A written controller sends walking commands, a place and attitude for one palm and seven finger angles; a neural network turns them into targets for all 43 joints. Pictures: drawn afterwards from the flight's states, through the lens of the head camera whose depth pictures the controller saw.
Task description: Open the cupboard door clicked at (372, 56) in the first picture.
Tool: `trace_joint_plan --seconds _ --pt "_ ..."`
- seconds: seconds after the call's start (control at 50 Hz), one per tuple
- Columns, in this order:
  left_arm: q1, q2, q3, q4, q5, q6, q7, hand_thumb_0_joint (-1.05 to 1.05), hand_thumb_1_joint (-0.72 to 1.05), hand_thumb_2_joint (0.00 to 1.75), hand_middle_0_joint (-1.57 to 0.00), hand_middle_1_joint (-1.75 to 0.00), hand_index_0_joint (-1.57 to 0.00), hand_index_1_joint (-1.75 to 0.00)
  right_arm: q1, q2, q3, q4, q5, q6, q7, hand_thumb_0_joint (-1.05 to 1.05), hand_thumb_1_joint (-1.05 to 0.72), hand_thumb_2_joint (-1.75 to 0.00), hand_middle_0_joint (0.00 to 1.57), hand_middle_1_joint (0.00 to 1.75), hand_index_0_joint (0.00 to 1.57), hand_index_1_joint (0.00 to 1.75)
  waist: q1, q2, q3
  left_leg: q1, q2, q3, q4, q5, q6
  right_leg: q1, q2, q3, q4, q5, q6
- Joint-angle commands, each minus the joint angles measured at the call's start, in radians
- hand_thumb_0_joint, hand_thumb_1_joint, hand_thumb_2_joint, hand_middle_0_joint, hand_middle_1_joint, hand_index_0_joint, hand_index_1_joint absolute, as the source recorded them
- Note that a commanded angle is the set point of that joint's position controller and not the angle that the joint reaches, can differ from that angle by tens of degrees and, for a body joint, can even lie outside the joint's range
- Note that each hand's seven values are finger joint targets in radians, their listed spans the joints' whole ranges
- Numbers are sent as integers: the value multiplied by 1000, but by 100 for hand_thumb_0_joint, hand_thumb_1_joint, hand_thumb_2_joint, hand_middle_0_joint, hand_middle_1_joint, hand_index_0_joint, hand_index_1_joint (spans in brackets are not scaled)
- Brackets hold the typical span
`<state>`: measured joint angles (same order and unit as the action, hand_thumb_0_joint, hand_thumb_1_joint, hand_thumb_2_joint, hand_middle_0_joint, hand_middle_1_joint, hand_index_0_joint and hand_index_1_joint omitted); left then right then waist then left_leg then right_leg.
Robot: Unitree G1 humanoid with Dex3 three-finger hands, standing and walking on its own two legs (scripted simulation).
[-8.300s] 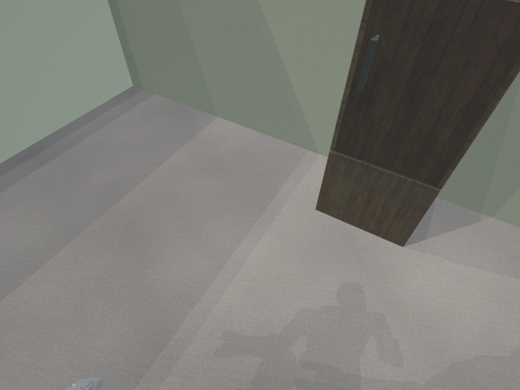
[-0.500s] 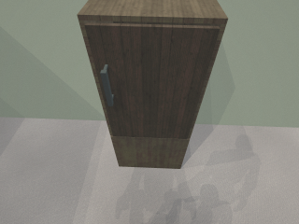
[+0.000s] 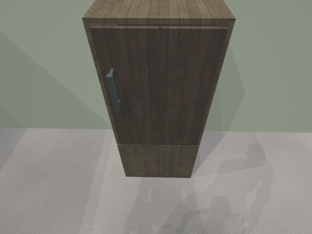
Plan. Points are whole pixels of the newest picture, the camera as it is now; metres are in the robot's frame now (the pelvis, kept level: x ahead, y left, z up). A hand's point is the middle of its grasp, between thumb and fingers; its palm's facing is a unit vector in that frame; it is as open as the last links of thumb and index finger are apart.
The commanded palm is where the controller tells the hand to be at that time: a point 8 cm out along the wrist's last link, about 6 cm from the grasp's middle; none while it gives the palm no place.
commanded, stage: look again from close up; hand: left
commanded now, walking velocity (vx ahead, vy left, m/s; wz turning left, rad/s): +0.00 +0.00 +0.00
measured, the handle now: (114, 90) +0.58 +0.18 +0.04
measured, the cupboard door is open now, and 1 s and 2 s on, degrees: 0 0 0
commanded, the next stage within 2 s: raise the hand with hooked fingers in 0.34 s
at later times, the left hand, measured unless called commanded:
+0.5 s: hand out of the picture +0.09 +0.18 -0.14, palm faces +0.11 -0.97 -0.20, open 7.4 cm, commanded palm +0.12 +0.23 -0.06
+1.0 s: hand (84, 213) +0.19 +0.19 -0.03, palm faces +0.07 -1.00 -0.06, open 9.4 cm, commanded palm +0.17 +0.25 -0.02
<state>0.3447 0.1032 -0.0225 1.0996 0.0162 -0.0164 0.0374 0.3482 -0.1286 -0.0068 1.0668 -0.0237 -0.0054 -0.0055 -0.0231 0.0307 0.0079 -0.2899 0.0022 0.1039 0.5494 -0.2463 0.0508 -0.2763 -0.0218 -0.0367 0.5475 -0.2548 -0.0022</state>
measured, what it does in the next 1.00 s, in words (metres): lowers itself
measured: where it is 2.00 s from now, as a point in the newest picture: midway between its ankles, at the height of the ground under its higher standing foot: outside the picture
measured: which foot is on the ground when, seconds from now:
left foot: down 0.00-1.00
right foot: down 0.00-1.00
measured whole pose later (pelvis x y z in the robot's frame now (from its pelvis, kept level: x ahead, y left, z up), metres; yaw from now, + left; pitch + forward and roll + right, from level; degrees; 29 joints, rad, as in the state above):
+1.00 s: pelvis +0.01 -0.03 -0.09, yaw +4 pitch +13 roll -3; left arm 0.41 0.25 0.24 0.01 -0.32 -0.47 -0.41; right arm 0.14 -0.24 -0.01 0.54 0.02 -0.25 -0.04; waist 0.06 0.01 -0.12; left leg -0.91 0.05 -0.03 1.20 -0.52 0.00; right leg -0.82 -0.01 -0.16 1.14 -0.55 -0.05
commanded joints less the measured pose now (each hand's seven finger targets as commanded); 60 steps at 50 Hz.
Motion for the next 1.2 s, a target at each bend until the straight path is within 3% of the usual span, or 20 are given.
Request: trace_joint_plan --seconds 0.0,0.12,0.4,0.42,0.44,0.46,0.48,0.5,0.52,0.56,0.6,0.66,0.68,0.72,0.78,0.9,0.98,1.06,1.08,1.18 --pt "53 97 26 -55 8 -16 5 0 90 90 -20 -30 -20 -30 8 -112 -16 -76 2 -21 -8 0 -90 -90 20 30 20 30 24 -23 103 -98 124 -192 -259 -245 3 -20 -37 75 -82 -87 -46" --pt "19 128 30 -70 3 -23 3 0 90 90 -20 -30 -20 -30 4 -131 -14 -55 5 -30 -8 0 -90 -90 20 30 20 30 13 -83 93 -5 109 -150 -232 -117 -2 -38 -61 118 -132 -44 -45" --pt "-39 199 39 -74 1 -21 -2 0 90 90 -20 -30 -20 -30 -67 -179 -14 -26 9 -41 -12 0 -90 -90 20 30 20 30 21 -40 36 87 118 -114 -219 61 -7 39 -79 124 -147 110 -41" --pt "51 178 30 -35 5 -15 37 0 90 90 -20 -30 -20 -30 -144 -186 -17 -87 21 -31 -9 0 -90 -90 20 30 20 30 58 -166 51 47 153 -73 -27 111 -38 37 -126 141 -157 297 -15" --pt "-751 457 246 -1538 -185 -230 30 0 88 89 -20 -32 -20 -32 -119 -319 -45 -433 74 -166 -49 0 -90 -90 20 30 20 30 -75 -22 -456 252 12 -127 -129 201 -31 104 -15 32 -49 253 -29" --pt "-230 377 215 -1289 -114 -197 52 0 85 88 -20 -33 -20 -33 -185 -253 -26 -391 66 -255 -86 0 -90 -90 20 30 20 30 48 178 -402 316 53 -119 -131 256 -35 41 12 13 4 93 -44" --pt "38 164 100 -1133 -165 -88 66 0 83 87 -21 -34 -21 -34 -201 -209 -23 -378 74 -284 -76 0 -90 -90 20 30 20 30 20 216 -213 171 50 -135 -172 120 -83 -47 8 -47 13 -27 -31" --pt "-23 106 91 -1110 -188 -97 52 0 81 86 -21 -36 -21 -36 -154 -218 -27 -374 77 -297 -70 0 -90 -90 20 30 20 30 -24 94 -50 82 40 -150 -153 11 -68 -115 14 -59 -2 -17 -20" --pt "-74 138 129 -1119 -203 -156 29 0 78 85 -21 -37 -21 -37 -174 -245 -41 -426 63 -312 -64 0 -90 -90 20 30 20 30 -31 68 31 -2 24 -162 -102 -74 -59 -171 17 -66 -14 -39 -18" --pt "124 114 186 -939 -228 -287 -56 0 74 83 -21 -40 -21 -40 -181 -248 -61 -462 41 -315 -46 0 -90 -90 20 30 20 30 10 -123 30 -159 9 -150 8 -106 -62 -269 33 -94 57 -121 -23" --pt "287 83 202 -839 -254 -434 -188 0 69 81 -22 -43 -22 -43 -194 -240 -80 -517 34 -313 -10 0 -90 -90 20 30 20 30 71 -191 -60 -255 -8 -110 154 -14 -72 -319 32 -85 179 -101 -35" --pt "236 168 243 -883 -267 -652 -395 0 62 78 -22 -48 -22 -48 -240 -254 -106 -595 33 -320 22 0 -90 -90 20 30 20 30 72 -156 -175 -410 -22 -89 349 2 -65 -396 21 -22 342 -33 -39" --pt "251 218 300 -862 -281 -654 -442 0 60 77 -22 -50 -22 -50 -224 -256 -110 -619 38 -314 27 0 -90 -90 20 30 20 30 95 -75 -198 -429 -26 -83 380 12 -59 -395 16 9 375 -22 -46" --pt "184 248 337 -996 -342 -602 -487 0 55 75 -22 -53 -22 -53 -241 -261 -105 -691 53 -305 16 0 -90 -90 20 30 20 30 97 -49 -321 -433 -31 -74 409 3 -44 -377 18 28 391 -35 -35" --pt "11 290 368 -1245 -401 -554 -469 0 48 72 -23 -57 -23 -57 -200 -249 -90 -712 54 -295 -14 0 -90 -90 20 30 20 30 60 20 -376 -438 -20 -87 472 -4 -33 -387 23 85 377 -62 -19" --pt "-114 300 305 -1391 -342 -545 -433 0 34 66 -24 -66 -24 -66 -147 -242 -69 -648 45 -289 -51 0 -90 -90 20 30 20 30 -23 51 -353 -412 17 -130 514 47 -13 -460 44 55 391 29 -19" --pt "-70 344 361 -1211 -365 -436 -489 0 25 62 -25 -72 -25 -72 -169 -251 -56 -635 60 -284 -63 0 -90 -90 20 30 20 30 -4 27 -319 -464 13 -136 494 -8 -17 -430 44 65 342 -60 -15" --pt "-42 395 441 -1210 -406 -354 -503 0 15 58 -25 -78 -25 -78 -176 -245 -45 -666 68 -272 -67 0 -90 -90 20 30 20 30 39 7 -403 -441 6 -128 441 21 -18 -301 19 79 294 -50 1" --pt "-36 407 464 -1183 -417 -343 -501 0 13 57 -25 -80 -25 -80 -184 -243 -41 -670 65 -271 -67 0 -90 -90 20 30 20 30 54 0 -393 -440 7 -134 433 36 -20 -288 24 75 296 -33 -4" --pt "-65 374 442 -1169 -422 -382 -470 0 1 52 -26 -87 -26 -87 -165 -243 -39 -660 61 -287 -60 0 -90 -90 20 30 20 30 40 -31 -335 -413 6 -136 386 26 -21 -317 30 44 281 -44 -5"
